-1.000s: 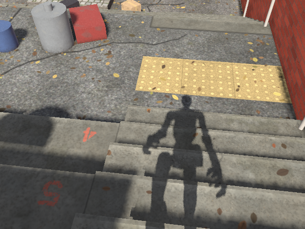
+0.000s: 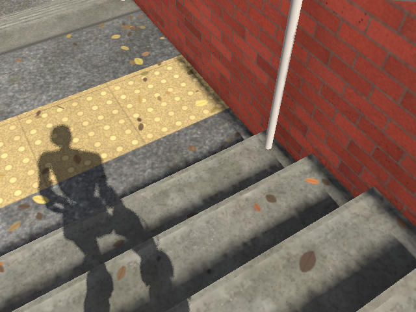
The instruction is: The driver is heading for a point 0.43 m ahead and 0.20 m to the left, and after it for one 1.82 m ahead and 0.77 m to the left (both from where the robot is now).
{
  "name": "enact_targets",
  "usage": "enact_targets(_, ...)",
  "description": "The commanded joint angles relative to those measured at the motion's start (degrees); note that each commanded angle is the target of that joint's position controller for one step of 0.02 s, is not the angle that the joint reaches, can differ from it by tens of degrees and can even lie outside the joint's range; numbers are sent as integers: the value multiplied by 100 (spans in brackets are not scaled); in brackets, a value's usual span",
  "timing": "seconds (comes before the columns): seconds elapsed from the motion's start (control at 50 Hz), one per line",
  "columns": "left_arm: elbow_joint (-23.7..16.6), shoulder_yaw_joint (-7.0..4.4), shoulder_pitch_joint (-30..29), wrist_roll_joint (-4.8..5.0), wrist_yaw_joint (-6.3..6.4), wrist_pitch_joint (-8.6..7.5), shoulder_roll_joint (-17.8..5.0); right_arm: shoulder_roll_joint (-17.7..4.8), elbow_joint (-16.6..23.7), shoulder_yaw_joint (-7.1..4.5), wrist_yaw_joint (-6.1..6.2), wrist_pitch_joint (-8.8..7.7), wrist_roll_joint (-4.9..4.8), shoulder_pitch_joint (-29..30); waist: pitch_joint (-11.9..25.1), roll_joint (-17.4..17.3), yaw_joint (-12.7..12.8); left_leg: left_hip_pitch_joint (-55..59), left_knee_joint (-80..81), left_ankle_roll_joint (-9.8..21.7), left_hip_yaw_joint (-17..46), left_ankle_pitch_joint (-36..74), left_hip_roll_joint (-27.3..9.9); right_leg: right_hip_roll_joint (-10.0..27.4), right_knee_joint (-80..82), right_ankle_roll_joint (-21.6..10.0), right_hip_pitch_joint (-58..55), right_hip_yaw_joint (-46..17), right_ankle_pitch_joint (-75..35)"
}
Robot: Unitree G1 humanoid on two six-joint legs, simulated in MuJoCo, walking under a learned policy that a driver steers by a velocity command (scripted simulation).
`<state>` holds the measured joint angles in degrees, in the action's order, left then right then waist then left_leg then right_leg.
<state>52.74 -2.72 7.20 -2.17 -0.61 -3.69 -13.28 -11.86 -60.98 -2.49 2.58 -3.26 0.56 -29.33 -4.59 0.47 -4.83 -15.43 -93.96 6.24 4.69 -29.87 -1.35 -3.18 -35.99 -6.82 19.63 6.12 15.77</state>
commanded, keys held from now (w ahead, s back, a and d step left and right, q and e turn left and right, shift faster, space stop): w+q+shift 0.76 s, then w+shift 0.24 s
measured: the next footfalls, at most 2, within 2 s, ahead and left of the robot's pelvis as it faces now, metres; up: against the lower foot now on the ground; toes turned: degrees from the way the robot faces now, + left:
left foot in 0.30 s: +0.39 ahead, +0.08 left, -0.15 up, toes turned +14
right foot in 0.70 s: +0.82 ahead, +0.04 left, -0.30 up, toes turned +37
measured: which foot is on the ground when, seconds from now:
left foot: up 0.00-0.28, down 0.30-0.70, up 0.72-1.00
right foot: down 0.00-0.30, up 0.32-0.68, down 0.70-1.00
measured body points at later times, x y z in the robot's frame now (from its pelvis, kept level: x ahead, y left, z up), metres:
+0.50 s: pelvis +0.44 +0.06 -0.17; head +0.45 +0.06 +0.28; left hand +0.51 +0.34 -0.28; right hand +0.49 -0.19 -0.32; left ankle +0.35 +0.07 -0.87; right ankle +0.58 -0.08 -0.81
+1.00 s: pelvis +0.84 +0.18 -0.33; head +0.85 +0.19 +0.12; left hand +0.56 +0.24 -0.46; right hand +1.17 +0.16 -0.42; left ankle +0.88 +0.40 -1.00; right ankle +0.79 +0.02 -1.02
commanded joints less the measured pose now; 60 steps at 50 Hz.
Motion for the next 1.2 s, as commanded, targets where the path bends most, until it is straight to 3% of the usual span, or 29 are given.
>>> enact_targets(0.02,175,-146,1101,27,127,-241,-483,-809,417,-264,-105,-3,211,269,441,-403,472,-2529,1665,-166,331,1522,-503,2118,1128,-836,-1924,-2230,-2057)
enact_targets(0.1,315,-211,1235,15,30,-429,-725,-382,581,-207,-304,374,299,573,-113,134,191,-2000,2769,-269,-69,2099,-637,2079,953,-601,-269,-1551,-2580)
enact_targets(0.16,395,-1,826,241,154,-618,-51,-116,784,-120,-597,94,86,1373,32,113,82,101,5422,-20,-723,6460,-228,861,525,286,1243,297,151)
enact_targets(0.26,694,-57,1550,94,411,-343,-656,-483,906,-96,-519,294,217,1570,-324,274,297,395,5820,240,-1875,5186,539,1199,-1709,433,-113,664,-3178)
enact_targets(0.28,592,-126,1318,-103,353,-282,-961,-812,532,-292,-430,389,70,139,697,252,-390,2042,5170,398,-2064,4628,908,1271,-3293,420,-28,708,-5002)
enact_targets(0.3,525,-168,1126,82,420,-162,-1069,-1163,351,-402,-432,350,163,-777,676,-145,-1050,2395,6479,1084,-961,4086,267,1136,-5917,489,280,592,-4092)
enact_targets(0.32,494,-140,391,14,449,-34,-612,-1383,236,-501,-426,347,65,-1194,77,-1079,-1562,2605,7159,1571,-308,4229,-101,200,-9028,437,1520,619,948)
enact_targets(0.34,-280,-23,761,22,462,-106,-267,-1676,183,-418,-375,276,-20,-800,138,-2072,-336,3744,5178,1324,537,8327,-646,255,-8813,470,3618,-25,2343)
enact_targets(0.36,-573,59,767,-15,373,-144,-310,-1384,361,-316,-297,235,-78,-782,996,-784,-198,4581,5496,1778,1761,7630,-1074,510,-7808,498,4352,-685,2128)
enact_targets(0.38,-509,-10,714,-172,299,-173,-695,-1385,437,-334,-284,247,17,-659,731,471,-166,4040,6171,1740,2363,5077,-1227,719,-6855,410,4517,-950,1829)
enact_targets(0.4,-542,8,840,-206,235,-219,-555,-1690,622,-435,-212,269,86,-102,818,-148,110,3097,6865,2334,3937,2523,-1755,676,-6366,543,4414,-1153,2086)
enact_targets(0.42,-461,-83,470,-250,253,-149,-754,-1244,667,-292,-225,64,164,83,99,273,295,2116,6641,2312,4206,2348,-1765,957,-5367,712,4579,-1544,1594)
enact_targets(0.46,-766,-92,-341,-156,220,59,-742,-1230,974,-194,-130,-125,59,1038,-573,459,724,-1000,7074,1844,2919,2341,-679,803,-2457,1145,2231,-1175,465)
enact_targets(0.5,-325,-31,571,-157,58,74,-463,-1388,996,-274,-136,-150,68,1075,-15,-199,904,-1947,6584,1426,1957,3787,-257,555,-2442,951,141,-561,-1677)
enact_targets(0.54,-539,-45,201,-7,-6,-111,-474,-734,903,-133,-163,-299,-151,1000,138,307,673,-1885,5694,856,1435,1767,612,576,-489,706,-205,-811,-4584)
enact_targets(0.62,-1036,66,-527,197,32,-64,-190,-981,793,-186,-128,-44,16,326,-8,-737,-21,-859,4683,646,1884,2094,610,65,639,764,-640,-795,-3156)
enact_targets(0.66,-857,-88,737,332,151,-149,-537,-1154,834,-204,-84,75,231,508,343,-444,719,-171,3018,603,1848,2384,785,315,1729,837,-1418,-1077,-3585)
enact_targets(0.7,-143,-388,3198,98,228,-106,-1141,-890,1140,-216,-136,5,40,1285,1017,462,2025,-2395,-975,360,1149,871,1224,938,810,484,-4323,-1477,-2647)
enact_targets(0.74,-369,-207,2692,-95,-16,-50,-980,-146,1678,4,109,-28,-289,-45,1972,1604,633,-4136,-2980,351,422,-807,527,2773,-828,781,-4813,-3146,-5166)
enact_targets(0.76,-610,-325,2139,-67,70,-97,-1201,-511,1648,-28,46,42,-116,232,1835,1636,750,-4691,-2175,196,69,48,312,3331,924,-42,-3965,-4717,-54)
enact_targets(0.78,-615,-211,1773,73,41,-130,-610,-909,1697,-108,-70,191,274,1409,555,336,912,-4464,-1598,210,124,689,-74,2790,1684,-127,-2223,-4445,2328)
enact_targets(0.84,17,29,1941,40,77,-414,-198,-313,1966,-26,-419,421,109,2111,-898,2,370,-3382,1325,-23,870,2132,-176,1874,1096,233,781,-2603,-299)
enact_targets(0.92,219,-197,2181,39,55,-424,-994,-689,1402,-142,-526,382,261,1670,-63,721,253,-2676,2420,6,-23,3169,243,1794,1033,-11,41,-2034,-1746)
enact_targets(0.96,390,-13,2613,151,114,-512,-302,-575,1716,-93,-565,113,172,3021,-365,101,678,-3448,4202,229,195,4987,231,1321,603,131,-699,-1575,-914)
enact_targets(1.08,600,98,3116,16,233,-135,-362,-338,1785,155,-569,82,50,3903,-604,180,1264,-1098,6295,98,-1127,4967,230,1140,160,44,-777,-544,-1563)
enact_targets(1.12,889,96,3560,-84,309,54,-592,-426,1568,103,-377,90,219,3148,-264,73,1031,-243,6793,142,-1276,4166,441,1048,-1211,-20,-1499,-476,-3397)
enact_targets(1.16,964,11,3115,-57,399,139,-891,-798,819,-112,-250,92,261,699,509,0,-386,2140,7447,569,-665,4126,12,959,-4629,-50,-628,-314,-3239)
enact_targets(1.18,770,-103,2439,-49,364,100,-826,-1248,518,-281,-248,118,213,-43,816,-645,-665,3511,7033,963,2,4750,-649,216,-7213,-9,947,-124,1528)
enact_targets(1.2,303,-41,2711,191,382,-50,-534,-1433,577,-247,-304,35,158,-250,1577,-837,-180,5129,4872,876,681,7887,-1527,272,-7296,-94,2541,-1138,2673)
Velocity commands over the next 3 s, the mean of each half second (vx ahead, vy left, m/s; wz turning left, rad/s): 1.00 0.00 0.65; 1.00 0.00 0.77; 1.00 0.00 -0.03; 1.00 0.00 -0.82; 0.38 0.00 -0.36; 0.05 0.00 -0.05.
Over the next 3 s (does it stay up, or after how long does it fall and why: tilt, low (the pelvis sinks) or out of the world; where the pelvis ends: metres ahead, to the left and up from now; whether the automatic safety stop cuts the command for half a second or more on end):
stays up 1.94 0.88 -0.59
